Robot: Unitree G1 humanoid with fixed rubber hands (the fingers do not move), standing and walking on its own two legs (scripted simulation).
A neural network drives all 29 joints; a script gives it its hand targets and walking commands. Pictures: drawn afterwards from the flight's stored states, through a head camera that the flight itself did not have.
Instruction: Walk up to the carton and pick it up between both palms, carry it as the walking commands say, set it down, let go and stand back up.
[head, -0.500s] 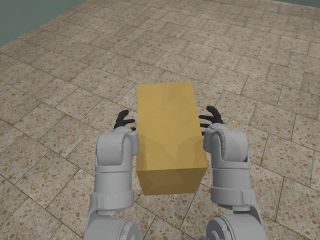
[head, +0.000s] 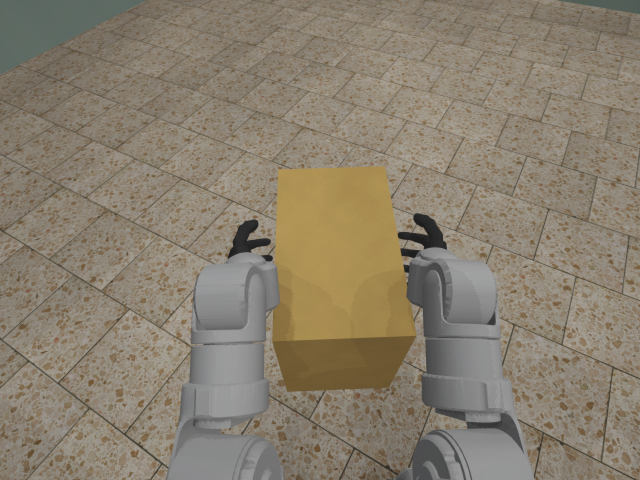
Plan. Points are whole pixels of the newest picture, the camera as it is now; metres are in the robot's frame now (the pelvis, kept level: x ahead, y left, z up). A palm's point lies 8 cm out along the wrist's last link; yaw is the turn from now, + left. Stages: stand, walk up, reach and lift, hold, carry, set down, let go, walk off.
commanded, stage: carry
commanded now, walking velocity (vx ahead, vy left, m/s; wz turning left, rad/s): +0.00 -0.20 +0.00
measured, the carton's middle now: (334, 281) +0.36 +0.02 +0.01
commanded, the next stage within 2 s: none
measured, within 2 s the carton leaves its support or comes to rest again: neither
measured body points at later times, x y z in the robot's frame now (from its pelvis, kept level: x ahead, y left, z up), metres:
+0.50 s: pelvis -0.10 -0.12 +0.00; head -0.08 -0.13 +0.45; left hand +0.23 +0.00 +0.08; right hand +0.24 -0.22 +0.08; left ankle -0.05 +0.04 -0.71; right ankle -0.03 -0.25 -0.72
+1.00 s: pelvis -0.17 -0.15 +0.01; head -0.20 -0.15 +0.46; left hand +0.14 -0.03 +0.10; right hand +0.15 -0.25 +0.10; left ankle -0.11 -0.03 -0.72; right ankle -0.04 -0.25 -0.72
